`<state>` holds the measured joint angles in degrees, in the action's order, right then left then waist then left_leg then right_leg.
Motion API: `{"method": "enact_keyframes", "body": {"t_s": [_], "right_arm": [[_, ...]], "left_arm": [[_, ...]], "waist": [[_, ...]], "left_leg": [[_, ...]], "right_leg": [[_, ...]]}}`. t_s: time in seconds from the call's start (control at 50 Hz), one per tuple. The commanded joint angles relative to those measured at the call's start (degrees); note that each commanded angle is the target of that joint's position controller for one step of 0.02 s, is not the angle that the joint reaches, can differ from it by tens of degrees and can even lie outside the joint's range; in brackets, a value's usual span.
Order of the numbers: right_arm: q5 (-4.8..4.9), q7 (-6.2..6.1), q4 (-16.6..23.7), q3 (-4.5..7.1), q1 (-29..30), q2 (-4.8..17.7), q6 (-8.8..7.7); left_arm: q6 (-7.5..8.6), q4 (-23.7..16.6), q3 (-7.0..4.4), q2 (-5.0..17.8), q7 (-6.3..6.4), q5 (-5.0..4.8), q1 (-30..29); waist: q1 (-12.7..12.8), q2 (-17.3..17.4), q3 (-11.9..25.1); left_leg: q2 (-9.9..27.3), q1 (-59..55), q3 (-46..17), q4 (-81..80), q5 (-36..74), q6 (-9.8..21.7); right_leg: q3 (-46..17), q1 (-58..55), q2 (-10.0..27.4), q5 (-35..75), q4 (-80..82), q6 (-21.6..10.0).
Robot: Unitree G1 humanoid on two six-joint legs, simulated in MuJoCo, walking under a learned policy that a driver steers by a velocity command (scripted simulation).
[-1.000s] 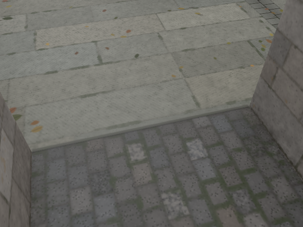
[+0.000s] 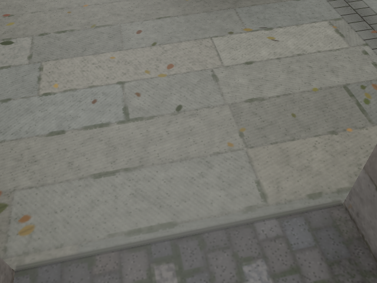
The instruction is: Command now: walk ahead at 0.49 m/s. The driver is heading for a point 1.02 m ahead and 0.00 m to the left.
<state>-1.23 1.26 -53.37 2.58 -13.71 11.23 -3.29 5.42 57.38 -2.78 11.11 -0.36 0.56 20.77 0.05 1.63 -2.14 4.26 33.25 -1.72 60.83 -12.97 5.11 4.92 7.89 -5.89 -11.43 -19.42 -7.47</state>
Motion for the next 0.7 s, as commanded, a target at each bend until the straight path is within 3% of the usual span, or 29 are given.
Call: {"method": "enact_keyframes", "body": {"t_s": [0.02, 0.14, 0.22, 0.28, 0.3, 0.32, 0.34, 0.36, 0.38, 0.4, 0.42, 0.46, 0.5, 0.56, 0.64, 0.7], "right_arm": [[-0.87, 0.39, 1.5, 0.43, -1.3, 2.9, 0.85], [0.09, 0.82, 5.2, -0.89, 12.3, 1.7, 0.62], [0.32, 0.28, 6.4, -1.59, 17.3, 2.3, -0.05], [0.39, -0.38, 4.2, -1.05, 10.5, 4.3, -0.95], [0.29, -0.88, 2.3, -0.53, 4.7, 5.4, -1.24], [-0.04, -1.41, -0.4, 0.09, -3.3, 6.4, -1.72], [-1.37, -2.10, -2.3, 1.08, -11.8, 9.3, -2.01], [-2.31, -2.23, -2.5, 2.86, -16.9, 15.1, -1.53], [0.36, -1.24, -2.2, 1.98, -11.1, 10.5, -0.73], [1.16, -0.98, -0.9, 1.39, -4.0, 8.7, -0.69], [0.89, -0.77, -0.4, 0.67, -0.7, 5.6, -0.96], [0.88, -1.33, -2.0, -0.53, -1.2, 2.6, -1.70], [0.71, -1.50, -3.6, -0.48, -4.5, 3.6, -2.72], [0.83, -1.53, -4.6, -0.12, -7.3, 5.7, -3.49], [1.18, -1.48, -4.9, -0.08, -10.4, 6.3, -3.64], [1.06, -1.68, -5.6, -0.08, -12.6, 7.0, -3.62]], "left_arm": [[0.74, -0.6, -1.00, 5.8, 0.48, -0.43, 2.7], [0.34, 2.0, -0.46, 5.2, 1.16, 0.01, 9.2], [0.40, 3.6, -0.06, 6.4, 2.03, 0.97, 12.2], [0.73, 3.7, 0.09, 7.7, 2.62, 1.20, 9.2], [0.61, 3.8, 0.08, 8.2, 2.72, 1.48, 8.5], [0.40, 3.6, 0.04, 8.7, 2.51, 1.27, 6.6], [0.61, 2.2, 0.47, 8.0, 2.09, 0.72, 4.7], [0.37, 1.5, 1.48, 2.5, 1.20, -1.89, 11.7], [0.34, 1.9, 0.28, 7.1, 1.37, 0.39, 9.5], [0.48, -0.4, -0.07, 7.7, 1.13, 0.60, 3.7], [0.65, -1.0, -0.02, 7.2, 0.70, 0.55, 0.8], [-0.78, -1.1, 0.11, 4.8, 0.04, 1.35, 0.4], [-1.94, -1.1, 0.25, 3.0, -0.53, 1.74, 1.0], [-2.94, -4.4, 0.11, 3.6, -0.92, 1.70, -6.4], [-2.86, -8.1, 0.51, 2.9, -1.37, 1.04, -16.3], [-2.73, -9.8, 0.50, 3.4, -1.24, 0.67, -20.2]], "waist": [[-1.7, -5.3, -3.0], [2.4, -5.4, -4.4], [3.7, -4.9, -5.7], [0.0, -6.6, -1.2], [-2.3, -6.8, 1.7], [-6.3, -6.2, 5.2], [-10.2, -3.5, 10.4], [-8.3, 10.9, 18.6], [-5.8, 4.8, 18.4], [-3.6, 3.5, 8.1], [-2.5, -0.3, 3.0], [0.3, -0.4, -1.8], [1.1, 0.1, -1.6], [0.8, 0.9, -3.3], [-1.5, 1.0, -4.1], [-2.4, 0.9, -3.9]], "left_leg": [[0.9, 4.0, 1.2, -4.2, 7.6, -1.9], [-1.3, 5.0, 5.2, -19.6, 16.7, -2.8], [-3.4, 4.5, 6.8, -27.7, 13.7, -1.7], [-7.4, -5.5, 8.1, -30.4, 6.7, 1.3], [-8.7, -10.9, 8.2, -31.8, 4.5, 2.5], [-8.2, -20.7, 7.1, -35.5, 7.4, 3.9], [-0.5, -34.6, -1.0, -35.4, 6.7, 6.6], [17.1, -53.4, -28.9, -36.7, 4.9, 17.5], [17.4, -49.9, -35.6, -42.9, 0.3, 16.3], [14.8, -40.0, -27.0, -45.7, -4.5, 14.1], [12.5, -32.8, -21.6, -48.8, -4.3, 12.3], [7.7, -24.0, -13.9, -51.9, 1.0, 8.5], [6.4, -21.7, -10.1, -52.6, 7.0, 8.4], [5.9, -21.3, -6.8, -54.6, 10.5, 8.9], [4.3, -22.8, -3.3, -55.3, 14.8, 7.2], [5.9, -28.1, -3.0, -53.9, 19.1, 6.8]], "right_leg": [[-11.0, 1.0, 14.5, 22.9, 11.0, -0.8], [-8.7, -5.5, 13.5, 27.0, 10.6, 0.4], [-8.9, -14.1, 15.8, 37.3, 9.2, -0.5], [-7.3, -18.0, 16.4, 59.2, 0.0, 0.3], [-7.2, -18.6, 16.3, 63.2, -6.6, 0.5], [-6.3, -15.2, 15.6, 60.3, -16.2, 0.5], [-5.4, -4.5, 14.0, 45.6, -30.2, 0.2], [-0.2, 18.6, 3.2, 5.6, -57.4, 3.9], [-7.4, 24.5, 2.0, -16.1, -61.5, 1.6], [-8.3, 27.6, 5.3, -11.0, -59.5, 1.2], [-8.3, 27.4, 7.4, -7.2, -56.0, 1.2], [-7.7, 23.9, 9.5, -4.4, -49.3, 2.5], [-6.2, 22.5, 9.5, -3.0, -46.0, 4.0], [-5.0, 26.3, 11.1, 1.9, -37.6, 6.1], [-2.5, 24.9, 10.6, 11.0, -23.3, 6.7], [-2.2, 24.8, 9.8, 12.6, -17.8, 6.1]]}}
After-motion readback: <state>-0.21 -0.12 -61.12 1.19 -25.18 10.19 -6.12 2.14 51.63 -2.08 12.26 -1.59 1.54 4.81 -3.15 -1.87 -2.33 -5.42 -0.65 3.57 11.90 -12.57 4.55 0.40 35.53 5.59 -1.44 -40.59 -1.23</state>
